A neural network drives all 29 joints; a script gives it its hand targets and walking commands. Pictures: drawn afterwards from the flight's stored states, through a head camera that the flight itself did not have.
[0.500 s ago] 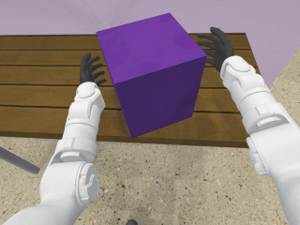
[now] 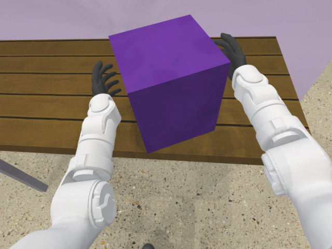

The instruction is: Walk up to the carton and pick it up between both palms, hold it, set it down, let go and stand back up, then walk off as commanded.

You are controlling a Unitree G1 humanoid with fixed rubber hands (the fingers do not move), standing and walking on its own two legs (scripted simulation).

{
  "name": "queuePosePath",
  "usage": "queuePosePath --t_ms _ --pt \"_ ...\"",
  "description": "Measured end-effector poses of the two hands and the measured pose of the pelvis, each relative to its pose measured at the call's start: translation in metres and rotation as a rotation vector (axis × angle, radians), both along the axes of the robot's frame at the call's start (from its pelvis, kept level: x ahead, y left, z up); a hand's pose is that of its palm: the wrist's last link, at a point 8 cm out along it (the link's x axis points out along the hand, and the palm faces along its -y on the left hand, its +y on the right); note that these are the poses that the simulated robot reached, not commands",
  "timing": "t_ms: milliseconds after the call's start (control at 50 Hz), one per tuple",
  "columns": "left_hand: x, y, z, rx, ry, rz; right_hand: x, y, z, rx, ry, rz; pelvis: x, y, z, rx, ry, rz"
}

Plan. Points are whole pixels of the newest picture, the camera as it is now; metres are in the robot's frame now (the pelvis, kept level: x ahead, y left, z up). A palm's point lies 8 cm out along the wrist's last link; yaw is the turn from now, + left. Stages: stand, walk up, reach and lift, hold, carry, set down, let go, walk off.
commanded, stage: reach and lift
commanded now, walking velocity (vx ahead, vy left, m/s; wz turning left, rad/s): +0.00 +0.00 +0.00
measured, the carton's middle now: (167, 88) +0.50 +0.08 +0.07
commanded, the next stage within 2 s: none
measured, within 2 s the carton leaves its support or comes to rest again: leaves its support in 1.96 s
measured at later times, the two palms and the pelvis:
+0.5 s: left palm (105, 99) +0.40 +0.21 +0.12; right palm (235, 68) +0.50 -0.08 +0.15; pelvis +0.00 +0.00 +0.00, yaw +0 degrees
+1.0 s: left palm (96, 105) +0.39 +0.23 +0.12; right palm (225, 65) +0.49 -0.05 +0.16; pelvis +0.00 +0.00 +0.00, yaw +0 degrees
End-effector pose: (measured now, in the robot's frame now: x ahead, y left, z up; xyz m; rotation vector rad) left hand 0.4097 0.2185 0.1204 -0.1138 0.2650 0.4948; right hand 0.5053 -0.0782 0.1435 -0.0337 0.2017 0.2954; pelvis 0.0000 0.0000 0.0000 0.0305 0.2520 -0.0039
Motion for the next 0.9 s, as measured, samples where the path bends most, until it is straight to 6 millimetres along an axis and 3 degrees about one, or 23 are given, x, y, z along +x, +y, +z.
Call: queuePosePath --t_ms 500,900 --pt "-0.008 -0.009 0.000 0.034 -0.017 0.054 -0.004 0.001 0.002 0.024 -0.030 -0.039 0.001 -0.001 0.000 0.001 0.004 0.000" --pt "-0.025 0.006 -0.003 -0.002 -0.039 0.064 -0.018 0.022 0.018 0.060 -0.110 -0.011 -0.002 -0.001 0.000 0.001 0.002 0.000"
